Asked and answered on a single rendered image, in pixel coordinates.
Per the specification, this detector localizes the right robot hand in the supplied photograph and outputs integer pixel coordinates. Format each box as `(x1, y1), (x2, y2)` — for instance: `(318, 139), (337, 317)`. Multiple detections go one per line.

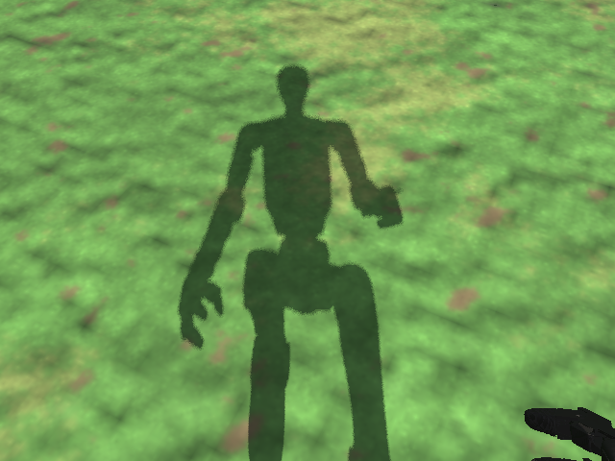
(524, 407), (615, 461)

